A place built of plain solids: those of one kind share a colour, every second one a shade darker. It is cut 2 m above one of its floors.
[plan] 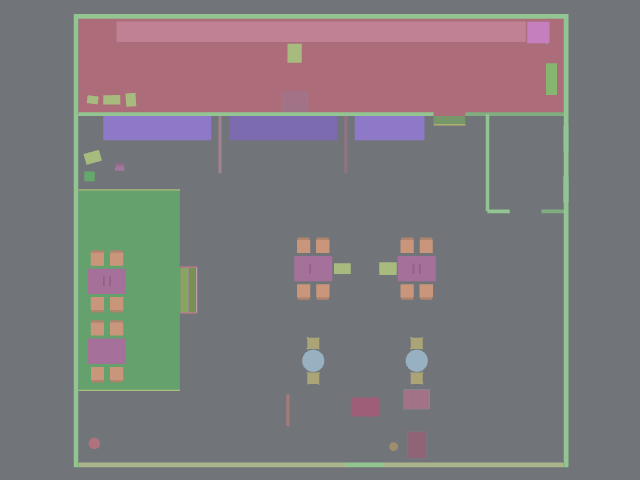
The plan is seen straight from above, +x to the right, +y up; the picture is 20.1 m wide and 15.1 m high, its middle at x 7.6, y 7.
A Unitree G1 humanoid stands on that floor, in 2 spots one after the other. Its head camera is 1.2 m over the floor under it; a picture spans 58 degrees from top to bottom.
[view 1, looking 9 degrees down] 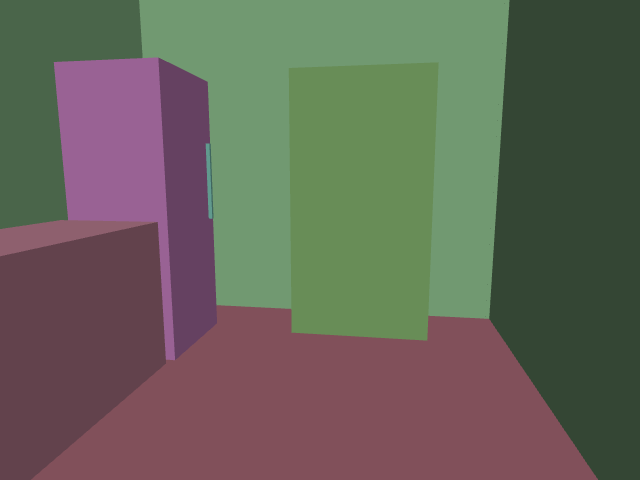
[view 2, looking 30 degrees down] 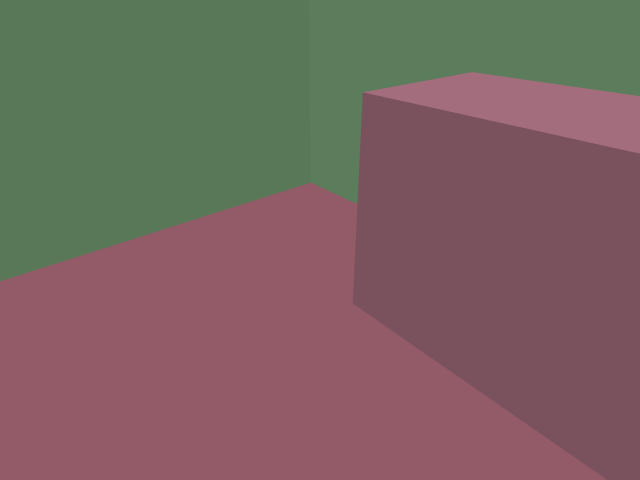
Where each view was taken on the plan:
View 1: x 11.67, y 11.86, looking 9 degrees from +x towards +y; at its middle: shelf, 3.12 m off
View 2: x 2.27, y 12.14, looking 140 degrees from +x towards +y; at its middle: zone_back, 2.40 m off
